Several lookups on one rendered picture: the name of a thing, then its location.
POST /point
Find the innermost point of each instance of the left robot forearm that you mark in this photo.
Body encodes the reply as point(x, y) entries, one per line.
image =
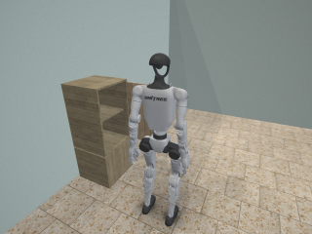
point(133, 133)

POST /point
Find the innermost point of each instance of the robot left upper arm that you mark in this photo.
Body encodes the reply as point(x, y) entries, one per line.
point(136, 104)

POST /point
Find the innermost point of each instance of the cupboard door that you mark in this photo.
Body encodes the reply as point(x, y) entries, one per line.
point(142, 129)

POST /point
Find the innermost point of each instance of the left robot hand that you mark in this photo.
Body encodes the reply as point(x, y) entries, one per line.
point(133, 153)

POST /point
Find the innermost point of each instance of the humanoid robot torso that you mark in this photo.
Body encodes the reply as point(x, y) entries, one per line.
point(159, 111)

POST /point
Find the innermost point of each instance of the robot right thigh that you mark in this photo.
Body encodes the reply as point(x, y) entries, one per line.
point(173, 148)

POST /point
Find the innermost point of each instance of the robot right upper arm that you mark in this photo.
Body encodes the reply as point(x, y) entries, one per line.
point(181, 97)

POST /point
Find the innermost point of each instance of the right robot hand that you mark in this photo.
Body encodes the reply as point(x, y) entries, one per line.
point(184, 162)

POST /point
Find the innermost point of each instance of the right robot forearm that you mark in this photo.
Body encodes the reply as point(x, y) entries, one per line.
point(182, 140)

